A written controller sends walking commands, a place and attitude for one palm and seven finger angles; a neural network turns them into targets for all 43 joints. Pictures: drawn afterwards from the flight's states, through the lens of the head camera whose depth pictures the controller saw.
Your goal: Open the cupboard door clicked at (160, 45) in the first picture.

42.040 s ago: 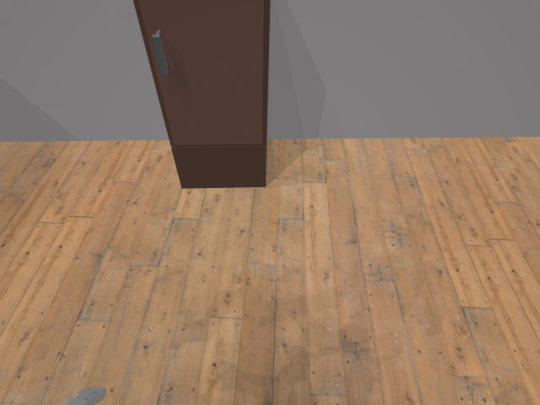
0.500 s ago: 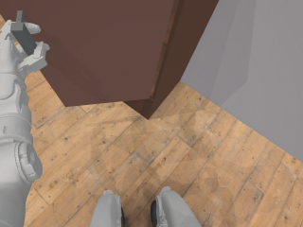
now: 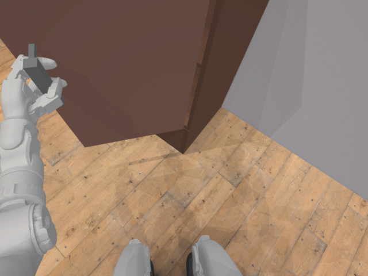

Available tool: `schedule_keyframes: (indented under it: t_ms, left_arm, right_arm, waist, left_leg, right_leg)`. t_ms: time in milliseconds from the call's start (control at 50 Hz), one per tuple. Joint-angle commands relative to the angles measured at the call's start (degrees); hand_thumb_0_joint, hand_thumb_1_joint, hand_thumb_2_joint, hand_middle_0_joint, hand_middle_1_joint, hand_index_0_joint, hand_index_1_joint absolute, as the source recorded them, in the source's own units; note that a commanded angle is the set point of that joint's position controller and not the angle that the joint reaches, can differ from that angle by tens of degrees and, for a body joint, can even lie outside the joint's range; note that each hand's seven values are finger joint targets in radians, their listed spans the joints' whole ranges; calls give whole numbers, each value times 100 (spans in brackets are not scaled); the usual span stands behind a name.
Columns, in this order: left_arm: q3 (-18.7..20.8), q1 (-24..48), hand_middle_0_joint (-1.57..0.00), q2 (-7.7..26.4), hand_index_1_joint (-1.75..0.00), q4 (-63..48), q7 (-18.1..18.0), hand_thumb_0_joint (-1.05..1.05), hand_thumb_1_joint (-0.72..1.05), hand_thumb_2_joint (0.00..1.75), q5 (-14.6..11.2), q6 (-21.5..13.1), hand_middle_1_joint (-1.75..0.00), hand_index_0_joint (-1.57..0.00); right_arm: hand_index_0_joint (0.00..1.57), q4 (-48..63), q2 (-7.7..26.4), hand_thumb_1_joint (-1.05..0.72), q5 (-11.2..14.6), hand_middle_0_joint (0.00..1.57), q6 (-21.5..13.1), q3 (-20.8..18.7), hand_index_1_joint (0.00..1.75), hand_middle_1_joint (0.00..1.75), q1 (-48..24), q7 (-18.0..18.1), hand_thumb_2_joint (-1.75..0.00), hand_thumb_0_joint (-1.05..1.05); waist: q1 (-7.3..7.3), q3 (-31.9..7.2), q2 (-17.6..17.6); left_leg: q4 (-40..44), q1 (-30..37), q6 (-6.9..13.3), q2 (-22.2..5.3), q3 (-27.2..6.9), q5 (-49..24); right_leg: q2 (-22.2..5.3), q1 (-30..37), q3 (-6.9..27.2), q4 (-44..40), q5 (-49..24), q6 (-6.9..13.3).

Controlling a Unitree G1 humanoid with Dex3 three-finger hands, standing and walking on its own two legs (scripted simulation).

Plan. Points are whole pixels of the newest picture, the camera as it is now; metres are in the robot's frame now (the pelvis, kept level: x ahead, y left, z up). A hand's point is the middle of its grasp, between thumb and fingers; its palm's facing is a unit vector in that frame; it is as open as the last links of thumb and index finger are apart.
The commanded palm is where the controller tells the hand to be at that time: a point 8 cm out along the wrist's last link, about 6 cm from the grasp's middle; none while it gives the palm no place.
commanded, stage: pull the door open along its arc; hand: left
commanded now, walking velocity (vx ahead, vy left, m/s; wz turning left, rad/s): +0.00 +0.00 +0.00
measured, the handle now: (46, 77) +0.53 +0.27 +0.04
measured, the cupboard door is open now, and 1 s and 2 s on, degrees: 51 93 93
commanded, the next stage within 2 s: open thumb and fingers to let go in 0.76 s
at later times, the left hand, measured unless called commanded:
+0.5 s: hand (95, 150) +0.36 +0.15 +0.05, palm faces +0.50 -0.86 +0.01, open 6.1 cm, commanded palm +0.29 +0.19 +0.04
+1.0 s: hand (140, 179) +0.30 +0.07 +0.05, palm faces +0.50 -0.87 -0.02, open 6.3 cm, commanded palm +0.25 +0.12 +0.04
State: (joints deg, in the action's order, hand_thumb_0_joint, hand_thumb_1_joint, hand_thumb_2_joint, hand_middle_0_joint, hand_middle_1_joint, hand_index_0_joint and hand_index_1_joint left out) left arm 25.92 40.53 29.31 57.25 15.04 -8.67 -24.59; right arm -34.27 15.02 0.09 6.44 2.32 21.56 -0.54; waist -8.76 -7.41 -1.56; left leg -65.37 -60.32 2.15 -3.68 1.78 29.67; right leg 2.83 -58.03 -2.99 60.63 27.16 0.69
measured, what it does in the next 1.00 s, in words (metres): stands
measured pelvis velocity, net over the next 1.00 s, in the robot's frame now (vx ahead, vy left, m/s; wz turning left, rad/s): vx -0.01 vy -0.05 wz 0.10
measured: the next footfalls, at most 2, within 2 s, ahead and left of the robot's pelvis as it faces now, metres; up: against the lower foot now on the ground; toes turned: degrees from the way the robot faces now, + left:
none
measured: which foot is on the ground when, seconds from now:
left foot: down 0.00-1.00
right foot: down 0.00-1.00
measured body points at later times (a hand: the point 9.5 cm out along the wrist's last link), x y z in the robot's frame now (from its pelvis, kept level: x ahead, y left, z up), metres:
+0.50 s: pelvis +0.00 -0.02 +0.01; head +0.07 -0.01 +0.45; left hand +0.32 +0.19 +0.05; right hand +0.16 -0.23 -0.10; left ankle +0.00 +0.09 -0.65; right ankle +0.01 -0.12 -0.65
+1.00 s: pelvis -0.01 -0.05 +0.01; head +0.04 -0.05 +0.45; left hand +0.27 +0.11 +0.05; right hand +0.17 -0.25 -0.10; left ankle +0.00 +0.09 -0.65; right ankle +0.01 -0.12 -0.65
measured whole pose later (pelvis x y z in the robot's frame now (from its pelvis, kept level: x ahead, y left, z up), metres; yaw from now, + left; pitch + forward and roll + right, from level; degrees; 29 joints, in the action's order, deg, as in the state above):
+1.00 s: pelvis -0.01 -0.05 +0.01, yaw +6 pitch +15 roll +1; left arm -6.8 2.1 -5.7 21.0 -35.5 7.0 -24.0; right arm -35.7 10.3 -5.2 -1.4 -0.4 10.1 -0.6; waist -0.8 -9.3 -0.8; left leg -61.9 -49.9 -1.5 -1.0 -0.9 27.1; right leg 0.3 -48.7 -5.7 62.7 29.4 4.3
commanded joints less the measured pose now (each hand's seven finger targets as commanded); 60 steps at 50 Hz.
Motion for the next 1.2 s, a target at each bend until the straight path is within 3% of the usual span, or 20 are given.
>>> schedule_keyframes:
  t_ms: [0, 60, 80, 100, 120, 180, 240, 280, 320, 380, 440, 540, 600, 760, 800, 840, 880, 940, 1000, 1180]
  left_arm:
    - [-12, 155, -40, 973, -135, -1666, 89, 0, 90, 90, -281, -256, -135, -40]
    - [-58, -546, -40, 724, -135, -2211, 19, 0, 90, 90, -420, -290, -135, -40]
    - [639, -694, -40, 449, -135, -2574, -816, 0, 90, 90, -779, -249, -135, -40]
    - [192, -1112, -40, -90, -135, -2639, -1251, 0, 90, 90, -659, -190, -135, -40]
    - [171, -1319, -40, -294, -135, -2843, -1631, 0, 90, 90, -596, -186, -135, -40]
    - [-36, -1766, -40, -678, -135, -3503, -2654, 0, 90, 90, -189, -264, -135, -40]
    - [-329, -1776, -40, -1059, -135, -3791, -3563, 0, 90, 90, 275, -267, -135, -40]
    - [-720, -1756, -40, -1494, -135, -3840, -4075, 0, 90, 90, 635, -221, -135, -40]
    - [-1132, -1776, -40, -1789, -135, -3899, -4296, 0, 90, 90, 930, -229, -135, -40]
    - [-1638, -1782, -40, -2152, -135, -4116, -4374, 0, 90, 90, 1167, -328, -135, -40]
    - [-1994, -1934, -40, -2480, -135, -4293, -4361, 0, 90, 90, 1125, -405, -135, -40]
    - [-2376, -2207, -40, -2789, -135, -4513, -4490, 0, 90, 90, 1122, -477, -135, -40]
    - [-2743, -2539, -40, -3093, -135, -4629, -4607, 0, 90, 90, 1254, -473, -135, -40]
    - [-3627, -3296, -40, -3801, -135, -5098, -4804, 0, 90, 90, 1493, -256, -135, -40]
    - [-3672, -3232, -40, -3789, -135, -5132, -4875, 0, 90, 90, 1595, -200, -135, -40]
    - [-3372, -2494, -40, -3382, -135, -4999, -5020, 0, 90, 90, 1761, -217, -135, -40]
    - [-3292, -2438, -39, -3393, -134, -4881, -5091, 0, 76, 84, 1785, -236, -134, -39]
    - [-3194, -2445, -38, -3350, -131, -4745, -5060, 0, 55, 75, 1682, -246, -131, -38]
    - [-3106, -2288, -36, -3343, -129, -4784, -4965, 0, 34, 66, 1420, -254, -129, -36]
    - [-3223, -2369, -32, -3457, -122, -4634, -4823, 0, -29, 39, 1406, -294, -122, -32]
  right_arm:
    - [20, 551, 976, -90, 70, 20, -169, -481, 30, 30, 593, 37, -90, 0]
    - [20, 671, 929, -90, 116, 20, -242, -509, 30, 30, 397, 28, -90, 0]
    - [20, 743, 723, -90, 53, 20, -313, -515, 30, 30, 220, 27, -90, 0]
    - [20, 742, 704, -90, 21, 20, -375, -500, 30, 30, 163, -29, -90, 0]
    - [20, 717, 692, -90, -7, 20, -412, -513, 30, 30, 142, -67, -90, 0]
    - [20, 719, 611, -90, -136, 20, -447, -518, 30, 30, -7, -162, -90, 0]
    - [20, 728, 550, -90, -271, 20, -416, -539, 30, 30, -165, -185, -90, 0]
    - [20, 713, 481, -90, -332, 20, -388, -530, 30, 30, -309, -196, -90, 0]
    - [20, 691, 450, -90, -371, 20, -384, -550, 30, 30, -398, -187, -90, 0]
    - [20, 671, 382, -90, -405, 20, -431, -566, 30, 30, -542, -142, -90, 0]
    - [20, 683, 326, -90, -416, 20, -509, -561, 30, 30, -703, -101, -90, 0]
    - [20, 690, 251, -90, -430, 20, -646, -526, 30, 30, -972, -82, -90, 0]
    - [20, 701, 207, -90, -437, 20, -715, -531, 30, 30, -1075, -125, -90, 0]
    - [20, 818, 90, -90, -473, 20, -990, -514, 30, 30, -1284, -125, -90, 0]
    - [20, 803, 88, -90, -488, 20, -1051, -502, 30, 30, -1288, -98, -90, 0]
    - [20, 671, 93, -90, -502, 20, -1058, -473, 30, 30, -1288, -18, -90, 0]
    - [20, 654, 41, -90, -532, 20, -1068, -476, 30, 30, -1387, 32, -90, 0]
    - [20, 626, 17, -90, -513, 20, -1061, -462, 30, 30, -1388, 69, -90, 0]
    - [20, 607, 25, -90, -489, 20, -1054, -465, 30, 30, -1457, 90, -90, 0]
    - [20, 627, 87, -90, -480, 20, -990, -501, 30, 30, -1329, 8, -90, 0]
  waist:
    - [433, -2779, -307]
    - [556, -2617, -270]
    - [1014, -2548, -372]
    - [874, -2419, -452]
    - [867, -2325, -195]
    - [962, -2361, -249]
    - [919, -2259, 130]
    - [893, -2192, 32]
    - [807, -2178, 188]
    - [771, -2174, 160]
    - [732, -2107, 358]
    - [765, -1880, 292]
    - [802, -1831, 215]
    - [739, -1728, 563]
    - [694, -1575, 578]
    - [562, -1346, 742]
    - [642, -1459, 592]
    - [658, -1569, 764]
    - [672, -1703, 687]
    - [671, -1763, 591]
  left_leg:
    - [798, 2125, -42, 228, -287, -3024]
    - [907, 2031, -49, 257, -223, -2967]
    - [985, 1933, -121, 276, -177, -2996]
    - [1033, 1991, -174, 268, -184, -2947]
    - [1044, 1976, -207, 240, -211, -3046]
    - [1040, 1992, -260, 256, -182, -3119]
    - [995, 1842, -242, 280, -211, -2851]
    - [1015, 1868, -254, 296, -214, -2673]
    - [1011, 1924, -239, 293, -228, -2443]
    - [1025, 2016, -224, 317, -223, -2260]
    - [1037, 2048, -189, 337, -226, -2072]
    - [1079, 1946, -166, 399, -208, -1644]
    - [1101, 2002, -174, 408, -205, -1614]
    - [1025, 1865, -141, 442, -191, -1356]
    - [1008, 1818, -147, 446, -212, -1241]
    - [919, 1624, -126, 441, -256, -990]
    - [870, 1548, -129, 478, -225, -857]
    - [839, 1440, -140, 498, -226, -791]
    - [819, 1419, -155, 510, -226, -820]
    - [852, 1611, -148, 486, -240, -1176]
  right_leg:
    - [60, 1933, 82, -613, -2723, 14]
    - [33, 2134, 107, -626, -2818, 22]
    - [-3, 2140, 37, -645, -2740, 7]
    - [-1, 2007, -15, -617, -2581, -2]
    - [-7, 1981, -57, -579, -2582, 5]
    - [-43, 2112, -17, -466, -2680, 39]
    - [-66, 2230, 29, -440, -2644, 62]
    - [-117, 2145, 29, -437, -2489, 66]
    - [-126, 2101, 35, -500, -2332, 73]
    - [-152, 2141, 62, -579, -2291, 83]
    - [-150, 2219, 72, -699, -2210, 80]
    - [-206, 2232, 134, -848, -1834, 84]
    - [-232, 2196, 121, -843, -1770, 105]
    - [-329, 2250, 258, -1033, -1577, 69]
    - [-357, 2139, 274, -1065, -1409, 67]
    - [-407, 1916, 409, -1159, -1001, 31]
    - [-469, 1983, 548, -1225, -768, 20]
    - [-538, 2188, 727, -1356, -709, -28]
    - [-605, 2408, 852, -1410, -915, -80]
    - [-513, 2309, 543, -1137, -1561, -34]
